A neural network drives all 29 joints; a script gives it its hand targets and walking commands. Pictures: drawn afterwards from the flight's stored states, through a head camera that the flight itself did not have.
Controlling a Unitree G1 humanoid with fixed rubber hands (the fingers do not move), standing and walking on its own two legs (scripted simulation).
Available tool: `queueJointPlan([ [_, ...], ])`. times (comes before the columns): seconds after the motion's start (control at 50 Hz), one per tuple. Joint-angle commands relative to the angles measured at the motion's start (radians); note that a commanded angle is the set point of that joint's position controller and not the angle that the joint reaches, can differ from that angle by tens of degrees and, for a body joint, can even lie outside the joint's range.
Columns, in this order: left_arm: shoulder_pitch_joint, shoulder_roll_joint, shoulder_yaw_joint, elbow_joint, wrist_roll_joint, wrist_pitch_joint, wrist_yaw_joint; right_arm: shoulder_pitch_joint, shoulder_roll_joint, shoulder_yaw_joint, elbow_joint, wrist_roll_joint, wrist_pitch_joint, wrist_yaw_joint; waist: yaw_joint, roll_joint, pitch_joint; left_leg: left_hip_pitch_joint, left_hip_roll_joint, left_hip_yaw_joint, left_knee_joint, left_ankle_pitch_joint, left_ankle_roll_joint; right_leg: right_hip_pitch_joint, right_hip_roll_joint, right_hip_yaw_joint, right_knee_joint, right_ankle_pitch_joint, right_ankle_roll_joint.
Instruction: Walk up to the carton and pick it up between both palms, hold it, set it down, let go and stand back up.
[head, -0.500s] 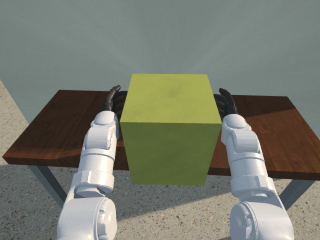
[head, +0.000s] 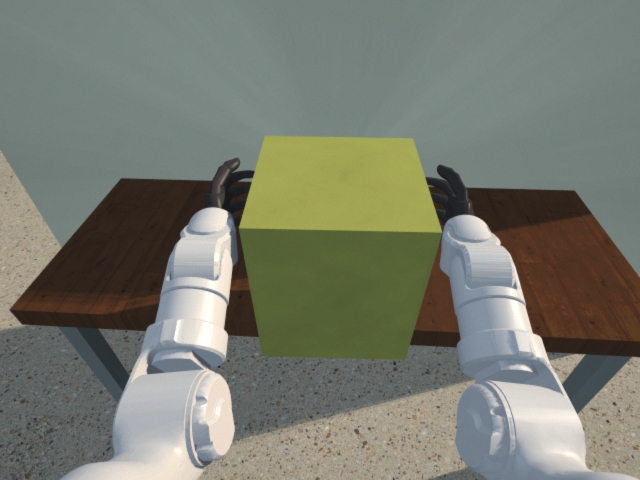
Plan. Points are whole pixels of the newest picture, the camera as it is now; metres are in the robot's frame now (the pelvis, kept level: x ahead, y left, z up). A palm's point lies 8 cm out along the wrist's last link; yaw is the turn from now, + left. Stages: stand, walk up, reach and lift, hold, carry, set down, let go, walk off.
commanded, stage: hold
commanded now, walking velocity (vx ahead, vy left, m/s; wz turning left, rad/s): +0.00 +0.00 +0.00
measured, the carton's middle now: (336, 249) +0.42 +0.01 +0.10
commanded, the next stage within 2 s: none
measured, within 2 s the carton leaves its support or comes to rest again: neither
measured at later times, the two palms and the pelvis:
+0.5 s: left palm (228, 224) +0.40 +0.14 +0.17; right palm (466, 234) +0.38 -0.16 +0.16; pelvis +0.02 +0.00 +0.00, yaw -1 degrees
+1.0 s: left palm (218, 221) +0.38 +0.15 +0.19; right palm (469, 230) +0.37 -0.15 +0.18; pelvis -0.02 +0.00 +0.00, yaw +0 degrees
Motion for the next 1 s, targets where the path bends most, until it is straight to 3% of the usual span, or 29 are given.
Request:
queueJointPlan([
  [0.0,-0.611,-0.545,-0.257,-0.125,-0.074,-0.075,-0.133,-0.643,0.506,0.309,-0.13,0.101,-0.079,0.155,0.003,0.017,-0.365,0.107,-0.041,0.022,0.015,0.061,0.004,0.179,0.038,-0.005,0.03,0.025,-0.025],
  [0.1,-0.584,-0.558,-0.278,-0.164,-0.077,-0.087,-0.141,-0.636,0.538,0.353,-0.195,0.108,-0.093,0.159,0.006,-0.011,-0.468,0.183,-0.037,0.011,0.013,0.216,0.006,0.238,0.038,-0.003,0.029,0.18,-0.017],
  [0.2,-0.533,-0.581,-0.371,-0.26,-0.125,-0.096,-0.135,-0.584,0.565,0.453,-0.312,0.143,-0.101,0.137,-0.008,-0.03,-0.528,0.242,-0.04,0.001,0.009,0.368,0.003,0.3,0.039,0.005,0.034,0.358,-0.006],
  [0.26,-0.491,-0.594,-0.433,-0.309,-0.148,-0.083,-0.124,-0.54,0.548,0.497,-0.379,0.174,-0.092,0.118,-0.01,0.02,-0.552,0.278,-0.044,0.0,0.006,0.424,-0.005,0.325,0.035,0.014,0.025,0.426,-0.008],
  [0.32,-0.462,-0.599,-0.479,-0.384,-0.181,-0.059,-0.108,-0.506,0.543,0.538,-0.431,0.19,-0.062,0.105,-0.02,0.003,-0.531,0.305,-0.042,-0.005,0.001,0.452,-0.008,0.313,0.036,0.011,0.015,0.434,-0.004],
  [0.42,-0.381,-0.575,-0.479,-0.42,-0.176,0.016,-0.084,-0.449,0.509,0.544,-0.469,0.199,0.007,0.1,-0.007,0.017,-0.403,0.291,-0.038,0.005,-0.017,0.359,-0.012,0.268,0.039,0.005,-0.01,0.32,0.001],
  [0.52,-0.355,-0.532,-0.439,-0.426,-0.158,0.057,-0.079,-0.402,0.465,0.501,-0.424,0.181,0.049,0.113,-0.004,-0.001,-0.289,0.239,-0.034,0.013,-0.023,0.231,-0.014,0.226,0.043,-0.007,-0.014,0.181,-0.002],
  [0.62,-0.412,-0.554,-0.46,-0.469,-0.173,0.054,-0.083,-0.45,0.479,0.514,-0.453,0.203,0.037,0.125,0.001,0.02,-0.358,0.223,-0.031,0.015,-0.002,0.194,-0.014,0.213,0.042,0.002,0.005,0.144,-0.008],
  [0.7,-0.489,-0.575,-0.488,-0.491,-0.195,0.033,-0.087,-0.522,0.513,0.547,-0.468,0.209,0.017,0.123,-0.004,-0.001,-0.422,0.199,-0.029,0.013,0.016,0.121,-0.009,0.177,0.043,-0.008,0.024,0.067,-0.004],
  [0.76,-0.524,-0.593,-0.477,-0.437,-0.195,0.024,-0.088,-0.575,0.521,0.543,-0.451,0.205,0.007,0.121,0.003,-0.006,-0.432,0.166,-0.028,0.02,0.024,0.028,-0.004,0.134,0.042,-0.011,0.031,-0.029,-0.007],
  [0.84,-0.567,-0.581,-0.428,-0.351,-0.175,0.012,-0.099,-0.611,0.526,0.497,-0.345,0.19,-0.006,0.127,0.0,0.014,-0.389,0.116,-0.026,0.028,0.018,-0.107,0.005,0.086,0.046,-0.021,0.038,-0.155,-0.011],
  [0.92,-0.576,-0.559,-0.348,-0.217,-0.138,-0.002,-0.116,-0.627,0.495,0.413,-0.235,0.146,-0.017,0.139,-0.004,0.027,-0.327,0.075,-0.036,0.037,0.034,-0.161,0.009,0.055,0.049,-0.023,0.05,-0.202,-0.014],
  [0.98,-0.594,-0.546,-0.285,-0.157,-0.113,-0.016,-0.133,-0.635,0.502,0.361,-0.163,0.115,-0.025,0.154,-0.005,-0.001,-0.299,0.068,-0.04,0.036,0.031,-0.176,0.008,0.064,0.052,-0.033,0.052,-0.216,-0.013],
])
